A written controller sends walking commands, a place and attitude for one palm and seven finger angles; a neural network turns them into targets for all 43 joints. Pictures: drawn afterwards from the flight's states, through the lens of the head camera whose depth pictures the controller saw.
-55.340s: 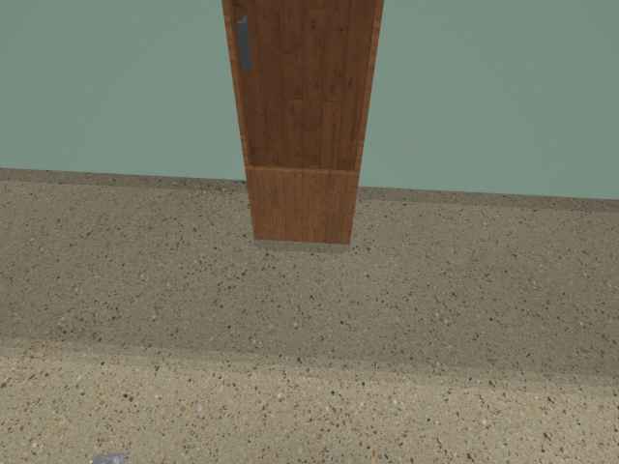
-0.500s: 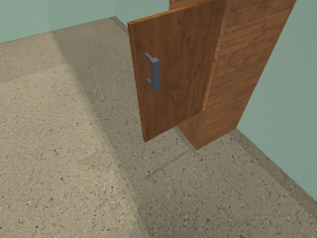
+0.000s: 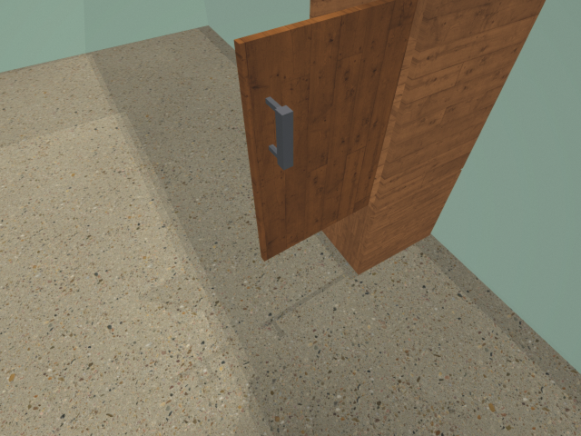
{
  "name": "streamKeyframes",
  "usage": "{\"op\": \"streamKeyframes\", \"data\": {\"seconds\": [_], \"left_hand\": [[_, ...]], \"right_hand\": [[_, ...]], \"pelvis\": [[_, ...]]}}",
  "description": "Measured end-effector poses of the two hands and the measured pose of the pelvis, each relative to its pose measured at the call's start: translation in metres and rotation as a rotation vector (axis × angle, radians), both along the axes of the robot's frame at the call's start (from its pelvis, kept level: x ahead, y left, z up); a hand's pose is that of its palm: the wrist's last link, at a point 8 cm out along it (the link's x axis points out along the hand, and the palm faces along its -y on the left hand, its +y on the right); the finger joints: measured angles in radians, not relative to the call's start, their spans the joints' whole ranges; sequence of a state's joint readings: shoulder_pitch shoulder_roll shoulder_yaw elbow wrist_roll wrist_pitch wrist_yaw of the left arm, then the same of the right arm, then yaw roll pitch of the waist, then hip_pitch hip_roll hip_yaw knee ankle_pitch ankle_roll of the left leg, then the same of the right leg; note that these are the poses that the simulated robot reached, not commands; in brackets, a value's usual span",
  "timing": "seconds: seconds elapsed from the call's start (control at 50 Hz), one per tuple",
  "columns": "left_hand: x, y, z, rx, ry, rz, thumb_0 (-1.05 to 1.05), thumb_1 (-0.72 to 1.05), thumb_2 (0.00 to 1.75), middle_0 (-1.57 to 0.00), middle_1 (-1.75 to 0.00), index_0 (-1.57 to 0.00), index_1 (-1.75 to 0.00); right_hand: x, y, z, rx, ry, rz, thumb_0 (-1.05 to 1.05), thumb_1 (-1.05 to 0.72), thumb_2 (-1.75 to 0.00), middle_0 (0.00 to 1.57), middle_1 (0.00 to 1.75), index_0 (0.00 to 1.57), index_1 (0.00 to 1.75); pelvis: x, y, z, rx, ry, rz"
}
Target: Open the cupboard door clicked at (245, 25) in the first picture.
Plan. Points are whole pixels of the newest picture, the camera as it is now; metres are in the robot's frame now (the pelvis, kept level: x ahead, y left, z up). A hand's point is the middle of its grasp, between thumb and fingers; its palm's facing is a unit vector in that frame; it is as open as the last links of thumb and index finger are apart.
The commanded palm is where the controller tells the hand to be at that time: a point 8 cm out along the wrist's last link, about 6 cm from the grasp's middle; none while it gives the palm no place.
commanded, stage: look to check the result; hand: left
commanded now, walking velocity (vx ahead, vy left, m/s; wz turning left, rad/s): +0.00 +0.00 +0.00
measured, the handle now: (278, 133) +0.60 +0.05 +0.08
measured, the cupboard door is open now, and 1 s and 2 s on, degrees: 93 93 93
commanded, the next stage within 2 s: stand and wait in 0.28 s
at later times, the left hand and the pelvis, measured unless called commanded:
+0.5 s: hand out of the picture +0.01 +0.17 -0.17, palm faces +0.03 -0.98 -0.20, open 7.3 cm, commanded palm none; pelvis +0.01 +0.00 +0.00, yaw +0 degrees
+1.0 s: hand out of the picture +0.03 +0.17 -0.17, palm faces +0.03 -0.98 -0.21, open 7.3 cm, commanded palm none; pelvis +0.02 -0.01 +0.00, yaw +0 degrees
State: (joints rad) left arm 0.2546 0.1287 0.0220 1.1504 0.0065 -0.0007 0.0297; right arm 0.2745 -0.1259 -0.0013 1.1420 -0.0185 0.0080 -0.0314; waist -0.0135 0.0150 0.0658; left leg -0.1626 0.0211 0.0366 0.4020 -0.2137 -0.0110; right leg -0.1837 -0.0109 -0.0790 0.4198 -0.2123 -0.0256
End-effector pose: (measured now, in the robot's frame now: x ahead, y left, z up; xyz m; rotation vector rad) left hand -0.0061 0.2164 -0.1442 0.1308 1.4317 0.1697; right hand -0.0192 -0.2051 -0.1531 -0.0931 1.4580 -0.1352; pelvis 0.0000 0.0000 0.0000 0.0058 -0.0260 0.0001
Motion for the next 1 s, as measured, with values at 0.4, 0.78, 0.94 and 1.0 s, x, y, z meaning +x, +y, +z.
{"op": "streamKeyframes", "data": {"seconds": [0.4, 0.78, 0.94, 1.0], "left_hand": [[0.013, 0.002, 0.001, 0.009, -0.017, -0.007, 0.0, 0.91, 0.9, -0.2, -0.29, -0.2, -0.3], [0.022, 0.002, 0.003, 0.013, -0.025, -0.008, 0.0, 0.91, 0.9, -0.2, -0.29, -0.2, -0.3], [0.027, 0.002, 0.004, 0.015, -0.03, -0.013, 0.0, 0.91, 0.9, -0.2, -0.29, -0.2, -0.3], [0.029, 0.003, 0.004, 0.017, -0.032, -0.015, 0.0, 0.91, 0.9, -0.2, -0.29, -0.2, -0.3]], "right_hand": [[0.015, -0.007, 0.001, -0.011, -0.014, 0.009, 0.0, -0.91, -0.9, 0.2, 0.3, 0.19, 0.3], [0.029, -0.015, 0.002, -0.022, -0.028, 0.022, 0.0, -0.91, -0.9, 0.2, 0.3, 0.19, 0.3], [0.034, -0.02, 0.003, -0.03, -0.033, 0.025, 0.0, -0.91, -0.9, 0.2, 0.3, 0.19, 0.3], [0.036, -0.023, 0.003, -0.033, -0.035, 0.025, 0.0, -0.91, -0.9, 0.2, 0.3, 0.19, 0.3]], "pelvis": [[0.008, -0.002, 0.001, 0.0, 0.003, 0.0], [0.014, -0.005, 0.002, 0.001, 0.006, 0.002], [0.016, -0.006, 0.002, 0.001, 0.008, 0.001], [0.017, -0.007, 0.002, 0.0, 0.01, 0.0]]}}
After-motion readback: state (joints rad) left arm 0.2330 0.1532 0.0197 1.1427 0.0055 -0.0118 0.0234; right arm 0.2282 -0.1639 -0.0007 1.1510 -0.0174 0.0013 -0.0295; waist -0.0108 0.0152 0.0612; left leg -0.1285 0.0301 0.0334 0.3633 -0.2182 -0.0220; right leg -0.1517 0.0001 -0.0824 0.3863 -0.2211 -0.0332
